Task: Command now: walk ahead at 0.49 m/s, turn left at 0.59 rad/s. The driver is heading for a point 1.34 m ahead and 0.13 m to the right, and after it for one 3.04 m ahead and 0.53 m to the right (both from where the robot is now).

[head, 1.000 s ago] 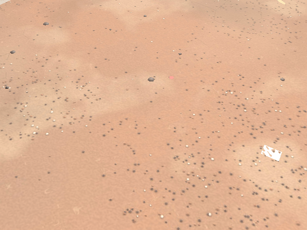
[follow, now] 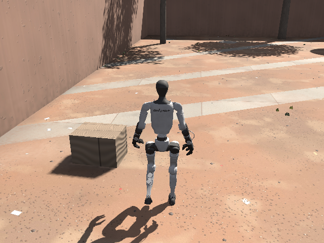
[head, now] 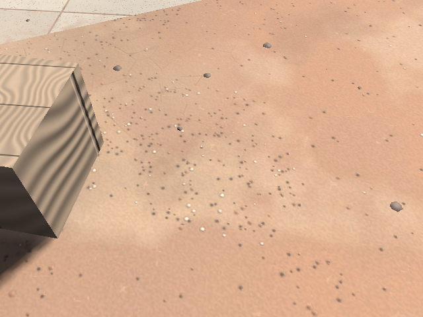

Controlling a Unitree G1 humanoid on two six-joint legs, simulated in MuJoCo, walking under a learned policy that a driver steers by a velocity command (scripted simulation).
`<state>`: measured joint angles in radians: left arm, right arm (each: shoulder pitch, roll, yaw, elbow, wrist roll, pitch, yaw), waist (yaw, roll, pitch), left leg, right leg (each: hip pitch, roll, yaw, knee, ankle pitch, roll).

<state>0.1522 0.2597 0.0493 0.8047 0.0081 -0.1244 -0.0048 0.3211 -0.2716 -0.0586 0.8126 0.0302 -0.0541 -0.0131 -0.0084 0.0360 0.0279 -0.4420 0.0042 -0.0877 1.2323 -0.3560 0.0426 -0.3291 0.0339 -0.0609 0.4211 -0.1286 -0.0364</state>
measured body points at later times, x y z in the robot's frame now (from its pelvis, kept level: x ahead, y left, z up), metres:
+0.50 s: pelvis +0.26 +0.09 +0.00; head +0.29 +0.11 +0.45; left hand +0.28 +0.37 -0.14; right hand +0.45 -0.14 -0.10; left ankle +0.30 +0.18 -0.74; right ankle +0.19 -0.08 -0.64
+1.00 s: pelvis +0.55 +0.07 -0.01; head +0.58 +0.07 +0.44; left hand +0.67 +0.36 -0.11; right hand +0.62 -0.20 -0.14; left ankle +0.36 +0.19 -0.64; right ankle +0.64 +0.00 -0.74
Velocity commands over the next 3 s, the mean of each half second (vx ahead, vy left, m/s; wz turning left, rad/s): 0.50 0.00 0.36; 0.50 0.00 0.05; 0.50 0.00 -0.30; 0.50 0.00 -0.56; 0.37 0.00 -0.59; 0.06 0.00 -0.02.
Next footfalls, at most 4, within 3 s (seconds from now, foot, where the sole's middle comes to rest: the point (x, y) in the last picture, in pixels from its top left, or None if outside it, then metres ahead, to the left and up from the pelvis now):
0.36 left None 0.34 0.19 -0.77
0.92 right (219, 251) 0.68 0.01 -0.77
1.44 left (151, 190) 0.94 0.26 -0.77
1.96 right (235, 146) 1.15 -0.07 -0.77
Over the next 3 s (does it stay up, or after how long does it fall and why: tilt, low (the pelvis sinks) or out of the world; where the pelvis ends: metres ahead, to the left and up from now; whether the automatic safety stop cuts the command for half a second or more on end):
stays up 1.32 -0.06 0.00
